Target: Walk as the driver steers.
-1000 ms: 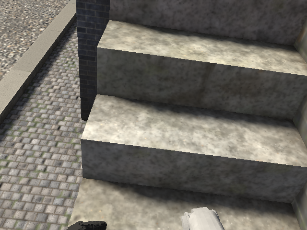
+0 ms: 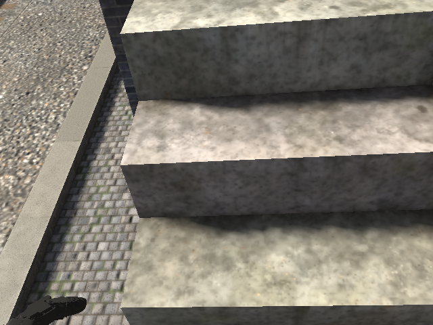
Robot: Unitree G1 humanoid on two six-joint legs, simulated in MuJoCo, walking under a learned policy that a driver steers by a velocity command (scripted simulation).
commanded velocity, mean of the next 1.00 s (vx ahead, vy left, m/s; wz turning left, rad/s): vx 0.45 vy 0.11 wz -0.09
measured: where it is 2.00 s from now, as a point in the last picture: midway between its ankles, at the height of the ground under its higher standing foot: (254, 132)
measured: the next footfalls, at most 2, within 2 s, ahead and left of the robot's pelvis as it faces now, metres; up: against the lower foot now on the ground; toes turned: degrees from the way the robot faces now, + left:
right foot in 0.04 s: +0.07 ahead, -0.08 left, +0.00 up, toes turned +3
left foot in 0.40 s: +0.32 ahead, +0.03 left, +0.20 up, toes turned -12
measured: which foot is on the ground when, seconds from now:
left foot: down 0.00-0.00, up 0.02-0.38, down 0.40-0.70, up 0.72-1.00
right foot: up 0.00-0.02, down 0.04-0.40, up 0.42-0.70, down 0.72-1.00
